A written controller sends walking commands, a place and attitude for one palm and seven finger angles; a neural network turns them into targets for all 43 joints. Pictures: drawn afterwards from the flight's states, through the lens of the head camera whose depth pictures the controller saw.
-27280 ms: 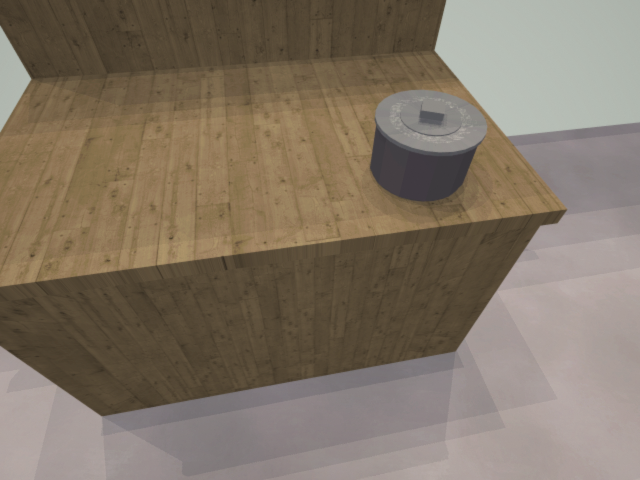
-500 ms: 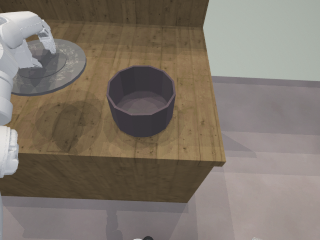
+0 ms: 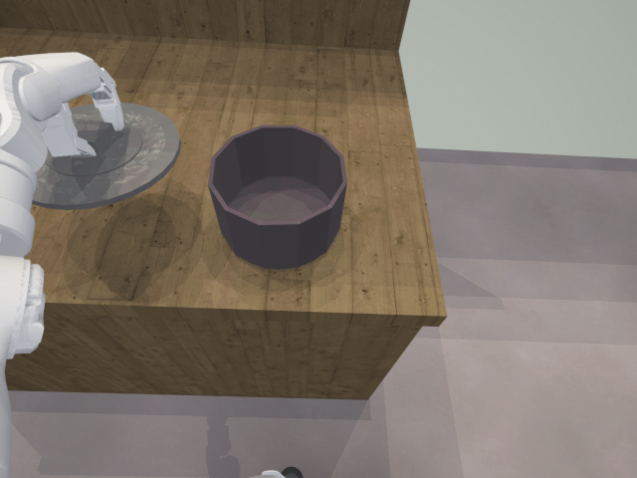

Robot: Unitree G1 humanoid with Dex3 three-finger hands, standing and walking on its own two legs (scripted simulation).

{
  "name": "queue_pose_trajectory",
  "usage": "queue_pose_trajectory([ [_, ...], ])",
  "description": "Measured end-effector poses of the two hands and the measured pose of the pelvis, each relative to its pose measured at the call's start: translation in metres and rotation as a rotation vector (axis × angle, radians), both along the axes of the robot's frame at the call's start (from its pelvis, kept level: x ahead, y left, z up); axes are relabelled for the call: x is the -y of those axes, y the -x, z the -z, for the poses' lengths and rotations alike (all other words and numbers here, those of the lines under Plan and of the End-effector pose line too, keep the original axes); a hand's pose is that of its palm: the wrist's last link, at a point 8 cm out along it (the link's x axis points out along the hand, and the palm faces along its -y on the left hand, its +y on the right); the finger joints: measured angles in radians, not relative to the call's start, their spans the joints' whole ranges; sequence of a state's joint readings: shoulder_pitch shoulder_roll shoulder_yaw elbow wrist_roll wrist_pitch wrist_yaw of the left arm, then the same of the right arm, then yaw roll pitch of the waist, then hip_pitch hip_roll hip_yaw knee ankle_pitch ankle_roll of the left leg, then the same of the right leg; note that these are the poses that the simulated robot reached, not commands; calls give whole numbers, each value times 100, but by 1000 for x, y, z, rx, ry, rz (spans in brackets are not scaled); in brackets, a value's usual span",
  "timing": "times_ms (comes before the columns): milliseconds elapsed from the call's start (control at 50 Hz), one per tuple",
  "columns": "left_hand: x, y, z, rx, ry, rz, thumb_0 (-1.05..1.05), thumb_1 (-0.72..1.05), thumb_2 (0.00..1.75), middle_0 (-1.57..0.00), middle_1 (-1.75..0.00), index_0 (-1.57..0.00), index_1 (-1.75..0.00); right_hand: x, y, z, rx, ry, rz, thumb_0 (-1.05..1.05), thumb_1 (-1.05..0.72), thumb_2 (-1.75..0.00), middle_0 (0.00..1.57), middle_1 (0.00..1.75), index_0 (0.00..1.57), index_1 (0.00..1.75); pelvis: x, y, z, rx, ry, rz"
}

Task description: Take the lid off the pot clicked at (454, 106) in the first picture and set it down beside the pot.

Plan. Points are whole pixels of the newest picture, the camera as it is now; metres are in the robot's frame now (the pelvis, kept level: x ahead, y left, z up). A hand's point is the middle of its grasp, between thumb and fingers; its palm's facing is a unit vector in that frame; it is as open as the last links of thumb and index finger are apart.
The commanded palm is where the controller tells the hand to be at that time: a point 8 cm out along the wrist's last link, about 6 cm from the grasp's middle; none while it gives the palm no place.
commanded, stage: lower the lid onto the table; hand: left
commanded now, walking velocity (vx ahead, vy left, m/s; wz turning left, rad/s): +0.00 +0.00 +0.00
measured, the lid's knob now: (89, 135) +0.50 +0.28 +0.13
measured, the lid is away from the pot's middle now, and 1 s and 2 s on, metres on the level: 0.23 0.23 0.24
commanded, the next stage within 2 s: open the fingers wide in 1.92 s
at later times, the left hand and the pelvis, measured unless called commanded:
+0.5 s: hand (86, 148) +0.48 +0.28 +0.13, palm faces -0.42 -0.09 -0.90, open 7.8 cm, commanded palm +0.50 +0.27 +0.20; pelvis +0.01 +0.01 +0.00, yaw +0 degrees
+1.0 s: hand (97, 171) +0.47 +0.28 +0.09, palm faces -0.46 -0.08 -0.88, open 7.8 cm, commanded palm +0.50 +0.27 +0.16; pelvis +0.00 +0.00 -0.01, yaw -1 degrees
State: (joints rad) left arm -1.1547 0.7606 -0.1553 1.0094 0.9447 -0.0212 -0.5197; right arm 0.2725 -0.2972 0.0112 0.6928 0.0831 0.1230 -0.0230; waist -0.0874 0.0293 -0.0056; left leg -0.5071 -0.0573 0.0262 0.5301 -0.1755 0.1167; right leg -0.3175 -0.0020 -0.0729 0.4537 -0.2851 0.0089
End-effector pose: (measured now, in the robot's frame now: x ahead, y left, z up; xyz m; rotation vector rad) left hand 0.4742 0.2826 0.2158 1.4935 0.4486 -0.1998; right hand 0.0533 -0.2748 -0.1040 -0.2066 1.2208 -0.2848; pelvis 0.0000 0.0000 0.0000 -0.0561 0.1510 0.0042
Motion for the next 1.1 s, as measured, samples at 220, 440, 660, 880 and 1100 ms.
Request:
queue_pose_trajectory([
  [220, -4, -7, 12, -1, 16, 4, -3, 22, 82, -79, -100, -63, -91, 0, 19, 1, -51, 4, 38, 1, -91, -89, 21, 30, 20, 30, -3, -5, 1, -18, 1, 9],
  [440, -1, -7, 29, -27, 4, 30, -3, 22, 83, -79, -100, -62, -91, -4, 11, 3, -44, 5, 23, 1, -91, -89, 21, 30, 20, 30, -5, -5, 2, -30, 4, 6],
  [660, -4, -6, 42, -36, 18, 18, -4, 22, 83, -79, -100, -62, -91, -4, 5, 3, -21, 10, 20, 1, -91, -89, 21, 30, 20, 30, -5, -5, 4, -38, 6, 11],
  [880, -4, 0, 56, -57, 11, 35, -3, 22, 83, -79, -100, -62, -91, -2, 18, 5, -63, 22, 26, 1, -91, -89, 21, 30, 20, 30, -5, -3, 6, -42, 9, 7],
  [1100, 2, -6, 72, -76, 14, 36, -4, 22, 83, -79, -100, -62, -91, 2, 34, 5, -75, 42, 57, 1, -91, -89, 21, 30, 20, 30, -3, -1, 8, -54, 10, 20],
])
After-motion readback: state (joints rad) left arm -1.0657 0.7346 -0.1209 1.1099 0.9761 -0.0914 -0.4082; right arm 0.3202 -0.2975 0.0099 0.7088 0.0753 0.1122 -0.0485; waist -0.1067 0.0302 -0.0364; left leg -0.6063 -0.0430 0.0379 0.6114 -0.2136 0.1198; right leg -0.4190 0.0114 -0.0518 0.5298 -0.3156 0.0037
